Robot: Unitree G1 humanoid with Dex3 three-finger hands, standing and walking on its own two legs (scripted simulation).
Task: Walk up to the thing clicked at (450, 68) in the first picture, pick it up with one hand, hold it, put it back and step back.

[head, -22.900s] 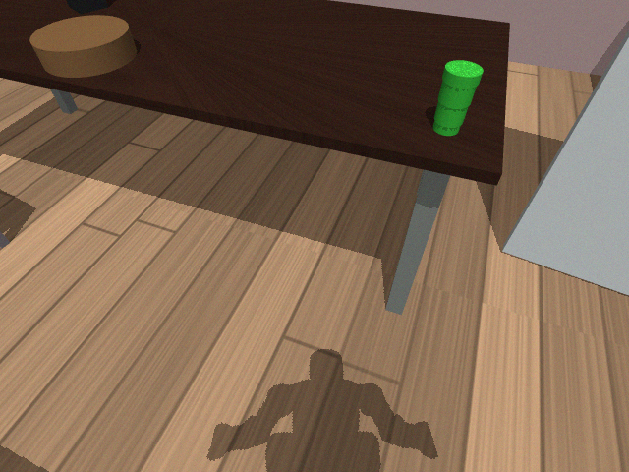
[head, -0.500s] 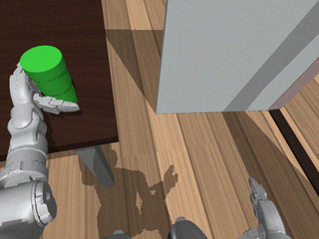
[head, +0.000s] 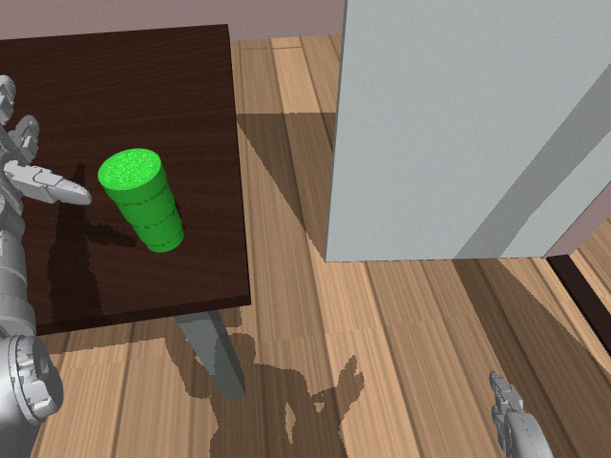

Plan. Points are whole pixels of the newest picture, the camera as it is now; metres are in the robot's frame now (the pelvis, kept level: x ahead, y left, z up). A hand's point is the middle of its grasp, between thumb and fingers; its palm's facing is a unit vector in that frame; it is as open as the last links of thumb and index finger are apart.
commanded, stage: rise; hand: left
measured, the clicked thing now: (149, 206) +0.46 +0.20 +0.08
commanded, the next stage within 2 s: sink last in 0.06 s
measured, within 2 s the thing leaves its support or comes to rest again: neither
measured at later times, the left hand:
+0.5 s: hand out of the picture +0.35 +0.33 +0.16, palm faces +0.42 -0.83 -0.35, open 17.6 cm
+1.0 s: hand out of the picture +0.15 +0.22 +0.16, palm faces +0.30 -0.86 -0.42, open 17.4 cm
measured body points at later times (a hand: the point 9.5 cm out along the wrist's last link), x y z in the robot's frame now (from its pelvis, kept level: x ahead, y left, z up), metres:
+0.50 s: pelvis -0.01 +0.00 +0.01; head +0.01 -0.01 +0.46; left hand +0.32 +0.37 +0.18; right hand +0.14 -0.25 -0.06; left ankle -0.03 +0.11 -0.70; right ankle +0.00 -0.13 -0.70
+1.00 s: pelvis -0.02 -0.01 +0.02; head -0.02 -0.03 +0.47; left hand +0.13 +0.26 +0.19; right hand +0.16 -0.26 -0.05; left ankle -0.03 +0.11 -0.70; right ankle +0.00 -0.13 -0.70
